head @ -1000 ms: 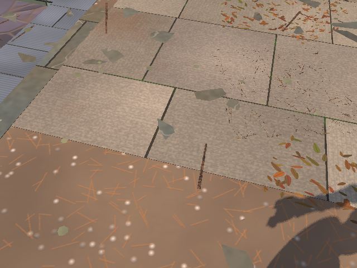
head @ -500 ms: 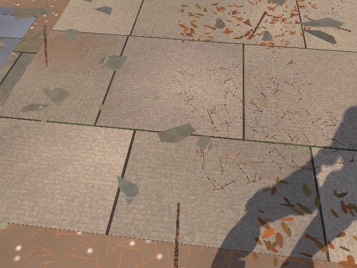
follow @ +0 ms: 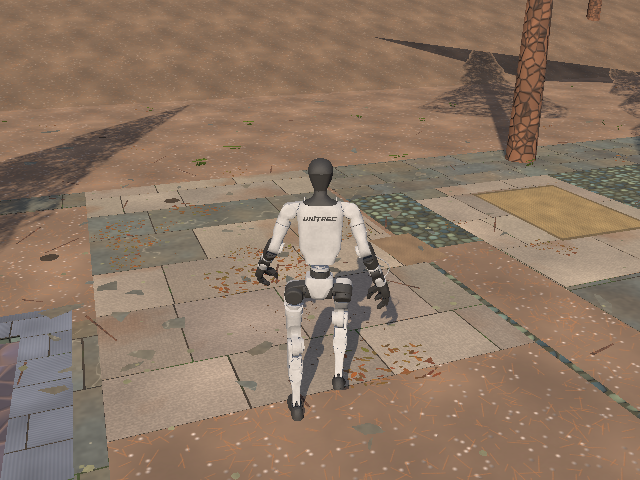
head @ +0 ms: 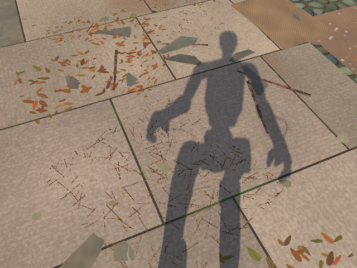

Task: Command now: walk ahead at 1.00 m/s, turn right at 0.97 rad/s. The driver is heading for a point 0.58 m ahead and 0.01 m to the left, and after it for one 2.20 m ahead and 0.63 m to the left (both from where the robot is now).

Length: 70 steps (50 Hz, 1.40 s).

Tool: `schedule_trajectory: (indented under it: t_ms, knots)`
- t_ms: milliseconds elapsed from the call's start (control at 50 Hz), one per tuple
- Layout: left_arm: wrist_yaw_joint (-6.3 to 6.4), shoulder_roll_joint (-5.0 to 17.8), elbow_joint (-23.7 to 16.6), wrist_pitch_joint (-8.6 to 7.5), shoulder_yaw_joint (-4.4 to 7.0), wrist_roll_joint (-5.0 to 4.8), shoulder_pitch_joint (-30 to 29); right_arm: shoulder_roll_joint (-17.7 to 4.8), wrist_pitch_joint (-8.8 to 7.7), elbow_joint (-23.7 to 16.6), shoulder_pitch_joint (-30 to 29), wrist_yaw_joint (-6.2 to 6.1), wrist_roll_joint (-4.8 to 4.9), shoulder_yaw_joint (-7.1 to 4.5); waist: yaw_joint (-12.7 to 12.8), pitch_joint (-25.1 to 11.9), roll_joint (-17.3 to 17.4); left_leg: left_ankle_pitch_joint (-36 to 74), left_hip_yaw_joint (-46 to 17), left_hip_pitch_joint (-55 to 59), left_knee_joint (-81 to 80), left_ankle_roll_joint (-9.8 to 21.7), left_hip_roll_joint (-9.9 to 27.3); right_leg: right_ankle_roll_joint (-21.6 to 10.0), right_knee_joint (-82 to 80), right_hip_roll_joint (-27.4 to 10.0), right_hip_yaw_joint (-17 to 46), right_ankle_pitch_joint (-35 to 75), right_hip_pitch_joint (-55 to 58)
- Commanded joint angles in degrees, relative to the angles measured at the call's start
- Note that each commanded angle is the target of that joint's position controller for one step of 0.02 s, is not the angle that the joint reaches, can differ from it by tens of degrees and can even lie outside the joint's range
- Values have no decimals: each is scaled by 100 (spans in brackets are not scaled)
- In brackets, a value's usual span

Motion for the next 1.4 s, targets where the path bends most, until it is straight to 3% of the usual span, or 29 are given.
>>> schedule_trajectory:
  t_ms: [20, 120, 180, 200, 220, 240, 260, 300, 360, 440, 580, 640, 660, 680, 700, 720, 760, 820, 900, 1000, 1040, 1060, 1080, 1100, 1120, 1140, 1180, 1260, 1400]
  knots:
    - [-154, -314, -743, -1, -228, -12, -418, -49, -218, -251, -440, 59, 35, 90, 422, 440, 812, 1985, -414, -361, -1401, 374, 1355, 15, -589, -364, 189, 867, -426]
    - [-266, -266, -837, -81, -327, 28, -1138, -529, -217, 42, 282, -4, 4, 33, 280, 732, 496, 5344, 492, 44, -1495, 278, 1185, -385, -2670, 367, -864, 1408, 883]
    - [-91, 141, -292, -176, -164, 69, 315, -1127, 28, 30, 309, -115, -18, -58, 1131, -229, 996, 7939, 409, 626, 675, 416, 1520, -671, -2970, 969, -771, 409, 2608]
    - [6, 374, 128, -189, -27, 74, 1539, -1156, 104, -55, 72, -132, -37, -50, 1682, -746, 1028, 7628, 356, 206, 2171, 508, 1513, -836, -3362, 971, -477, 279, 3924]
    - [140, 712, 382, -149, 152, 99, 2094, -1013, 134, -65, 61, -100, -65, -47, 1770, -995, 631, 4579, 348, -887, 4296, 458, 1029, -929, -3608, 577, 209, -236, 5131]
    - [230, 1347, 176, -87, 281, 142, 1461, -134, 89, -463, 761, 11, 29, 133, 610, -1555, -1103, -1194, -5, -3094, 6702, 171, 163, -1405, -3844, -1210, 3046, -17, 6583]
    - [267, 1265, 18, -53, 308, 46, 1692, -546, -7, -756, 197, 2, 139, 115, 1034, -2366, -359, -784, -1164, -3858, 7244, 235, 29, -1812, -4912, -1506, 4421, -733, 6842]
    - [359, 742, 305, -187, 222, -11, 1364, -458, -76, -780, -376, 3, 154, 167, 638, -460, 493, -82, -1212, -4097, 6280, 294, 564, -1412, -5561, -1234, 3306, -350, 4928]
    - [388, 121, 429, -456, -1, -33, 1015, -142, 224, -522, -56, 116, -69, 245, -17, 69, 689, -174, -1355, -2994, 5207, 185, 899, -1125, -5977, -704, 2098, 175, 3045]
    - [242, 71, 681, -718, -15, -96, 1332, 103, 316, -852, -1197, 251, 58, 307, 207, 810, 333, 973, -1200, -3467, 3645, 255, 874, -703, -6676, -316, 655, 1360, 2593]
    - [384, 337, 883, -893, -80, -112, 1686, 23, 191, -836, -1689, 418, 106, 319, 256, 347, 81, 2899, -112, -2333, 1474, 850, -136, 278, -6411, -468, -774, 6280, 4241]
    - [622, 709, 782, -587, 22, 137, 1388, -587, 263, -273, 161, 349, 52, 77, -757, -729, -370, 1646, 19, -541, 1577, 1092, -843, 501, -3513, -699, -867, 8296, 4602]
    - [645, 872, 634, -505, 73, 154, 911, -821, 291, 81, 1476, 281, 44, -73, -1489, -1067, -280, 1266, -471, 721, 1261, 1373, -625, 497, -1413, -610, -886, 7609, 3752]
    - [538, 279, 537, -579, -68, 189, 751, -1107, 370, 235, 1759, 179, 79, -210, -1294, -997, 770, 840, -1306, 1833, 1692, 1681, 17, 445, 1062, 225, -755, 1760, 1969]
    - [420, -254, 15, -690, -232, -94, 1265, -1632, 442, 42, 1009, 149, -12, -338, -345, -1558, 2398, 11, -4852, 3255, 685, 2989, 1381, 791, 3010, 984, 36, -1853, -756]
    - [418, 38, -144, -827, -308, 3, 792, -1265, 450, -205, 720, 135, 79, -333, -600, -1572, 928, -642, -5763, 2909, -426, 2888, 1496, 561, 2647, 614, 755, -1113, -1102]
    - [346, 90, -218, -901, -352, 75, 441, -685, 421, -94, 357, 93, 93, -210, -28, -275, -275, -476, -4781, 849, -884, 2300, 1173, 462, 1246, 37, 718, -456, -575]
    - [301, -101, -361, -508, -447, 278, 450, -547, 230, -134, 70, 58, 134, -108, 507, 325, -159, 143, -3657, -1129, -1112, 2105, 457, 766, 114, -317, 561, -801, 207]
    - [178, -284, -937, -442, -588, 100, -834, -746, 84, -272, 12, 93, 176, -213, 176, 659, 308, 996, -2959, -2236, -1474, 1806, -134, 958, -2430, -310, 83, 873, 1093]
    - [222, -78, -1051, -509, -507, -31, -1116, -943, 115, -285, 337, 106, 221, -358, -230, 130, 657, 2756, -3194, -697, -782, 1282, 53, 789, -4055, 99, 148, 1789, 1788]
    - [331, 320, -800, -556, -323, -36, -261, -1164, 128, -331, 234, 65, 145, -410, 189, -531, 621, 4146, -3220, -152, 513, 1030, 52, 679, -4193, 381, 186, 862, 2768]
    - [410, 530, -561, -584, -202, -42, 777, -1303, 112, -383, -43, 84, 117, -430, 849, -1084, 535, 4233, -3082, -436, 1797, 899, -119, 617, -4151, 292, 160, 465, 3897]
    - [538, 897, -347, -607, -33, 62, 2076, -895, 36, -532, -274, 91, 95, -314, 1421, -1802, 229, 3141, -2799, -1295, 3557, 836, -338, 455, -3969, -585, 950, -986, 5321]
    - [586, 1314, -266, -593, 70, 304, 2440, 112, 8, -818, -100, 67, 234, -58, 1150, -2234, -1325, -1336, -2192, -3013, 5279, 780, -915, 230, -4780, -2210, 3434, -2920, 6476]
    - [526, 1391, -297, -533, 160, 214, 1806, -84, 66, -1026, 305, 68, 309, 32, 598, -2483, -2142, -1038, -1886, -3879, 6080, 826, -631, -234, -5705, -2609, 5602, -3687, 6327]
    - [495, 646, -433, -503, 45, 164, 1169, -480, 185, -843, -261, 43, 148, -17, 662, -1464, -907, -349, -1680, -4152, 6110, 816, -170, -197, -5706, -2212, 4522, -3827, 5476]
    - [453, 135, -232, -491, -78, 144, 1033, -484, 300, -879, -837, 204, 15, -39, 603, -529, 40, 113, -1517, -3913, 5588, 681, 192, 8, -5623, -1659, 2517, -1547, 4270]
    - [342, -206, 395, -681, -155, -63, 1539, -3, 564, -1335, -1409, 418, -45, 130, 329, -3, -254, 317, -1366, -4156, 5327, 603, 532, 252, -5867, -1349, 723, 796, 3727]
    - [356, 196, 671, -787, -78, -22, 1540, -5, 566, -1834, -2633, 630, -8, 309, 186, 712, 128, 1773, -201, -3220, 2687, 894, 151, 573, -6422, -842, -1407, 3509, 3435]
